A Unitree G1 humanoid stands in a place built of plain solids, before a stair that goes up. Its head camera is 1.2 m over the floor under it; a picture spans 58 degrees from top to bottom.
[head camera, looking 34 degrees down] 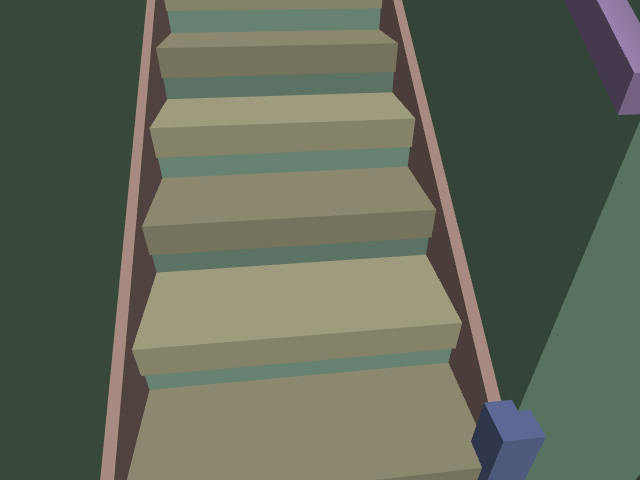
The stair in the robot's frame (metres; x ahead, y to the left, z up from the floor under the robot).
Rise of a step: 0.18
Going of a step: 0.29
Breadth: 0.86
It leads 6 degrees to the left of straight ahead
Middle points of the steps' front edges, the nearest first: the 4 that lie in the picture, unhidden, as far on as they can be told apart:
0.79 0.04 0.36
1.08 0.08 0.55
1.38 0.11 0.73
1.67 0.14 0.91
